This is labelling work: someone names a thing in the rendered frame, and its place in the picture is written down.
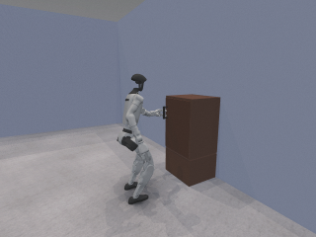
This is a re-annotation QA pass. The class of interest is robot right hand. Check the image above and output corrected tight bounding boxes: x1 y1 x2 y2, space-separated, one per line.
138 142 151 164

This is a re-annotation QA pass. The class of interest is robot right forearm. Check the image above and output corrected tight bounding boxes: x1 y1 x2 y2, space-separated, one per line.
127 114 144 144

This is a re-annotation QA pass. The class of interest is right robot upper arm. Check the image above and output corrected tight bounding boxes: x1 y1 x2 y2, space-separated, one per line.
125 94 144 122

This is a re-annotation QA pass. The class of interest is handle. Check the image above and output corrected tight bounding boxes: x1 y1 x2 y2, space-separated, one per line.
163 106 168 119

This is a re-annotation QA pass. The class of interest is robot left forearm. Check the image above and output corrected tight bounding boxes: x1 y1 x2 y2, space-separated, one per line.
142 110 155 117

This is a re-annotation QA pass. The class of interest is cupboard door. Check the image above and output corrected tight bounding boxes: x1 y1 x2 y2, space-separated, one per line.
165 98 191 158

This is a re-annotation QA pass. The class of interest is robot right shin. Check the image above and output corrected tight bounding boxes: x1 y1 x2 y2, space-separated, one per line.
133 164 155 198

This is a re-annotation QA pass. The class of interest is robot left hand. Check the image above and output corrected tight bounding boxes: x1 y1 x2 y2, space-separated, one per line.
155 109 167 117

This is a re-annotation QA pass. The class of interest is robot torso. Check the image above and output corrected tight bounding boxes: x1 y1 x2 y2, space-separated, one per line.
118 92 143 146

